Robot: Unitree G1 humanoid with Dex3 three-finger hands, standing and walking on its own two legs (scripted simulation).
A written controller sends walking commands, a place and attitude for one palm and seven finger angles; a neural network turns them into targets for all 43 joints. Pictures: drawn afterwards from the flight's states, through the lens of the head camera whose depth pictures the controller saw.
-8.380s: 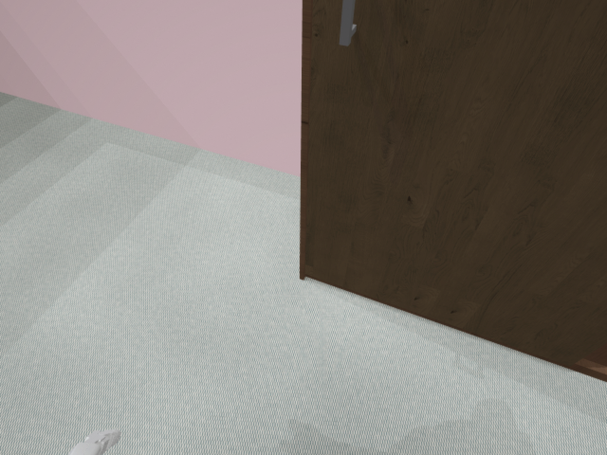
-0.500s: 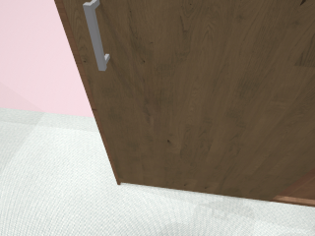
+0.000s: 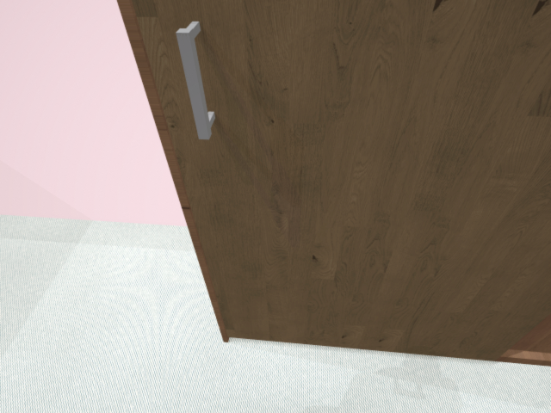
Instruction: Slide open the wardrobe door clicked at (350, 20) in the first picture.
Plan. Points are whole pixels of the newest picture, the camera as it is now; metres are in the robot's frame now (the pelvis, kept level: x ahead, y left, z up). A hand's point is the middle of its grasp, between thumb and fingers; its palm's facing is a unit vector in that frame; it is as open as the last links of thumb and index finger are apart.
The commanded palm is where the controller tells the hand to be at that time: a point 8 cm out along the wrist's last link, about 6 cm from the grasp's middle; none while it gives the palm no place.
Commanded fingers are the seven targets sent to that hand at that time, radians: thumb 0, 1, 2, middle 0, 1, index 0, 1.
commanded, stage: come to a stop and stand still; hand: left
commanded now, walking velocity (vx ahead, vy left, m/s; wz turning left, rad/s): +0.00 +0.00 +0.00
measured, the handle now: (199, 83) +0.51 +0.14 +0.26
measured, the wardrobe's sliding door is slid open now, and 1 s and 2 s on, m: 0.00 0.00 0.00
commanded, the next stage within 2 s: look again from close up in 0.42 s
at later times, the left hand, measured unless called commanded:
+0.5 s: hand out of the picture +0.00 +0.16 -0.17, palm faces +0.04 -0.99 -0.14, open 7.3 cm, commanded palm none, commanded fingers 0.00 0.90 0.90 -0.20 -0.30 -0.20 -0.30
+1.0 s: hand out of the picture +0.03 +0.17 -0.17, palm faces +0.03 -0.98 -0.18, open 7.3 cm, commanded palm none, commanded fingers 0.00 0.90 0.90 -0.20 -0.30 -0.20 -0.30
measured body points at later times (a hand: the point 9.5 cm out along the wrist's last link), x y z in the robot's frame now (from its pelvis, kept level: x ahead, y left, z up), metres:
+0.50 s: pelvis +0.02 +0.01 +0.00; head +0.03 +0.01 +0.45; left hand +0.00 +0.21 -0.16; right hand +0.02 -0.20 -0.16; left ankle -0.01 +0.08 -0.74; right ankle +0.04 -0.10 -0.74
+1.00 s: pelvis +0.03 +0.01 +0.00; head +0.05 +0.00 +0.45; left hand +0.03 +0.22 -0.16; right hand +0.01 -0.20 -0.16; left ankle -0.01 +0.08 -0.74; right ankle +0.04 -0.10 -0.74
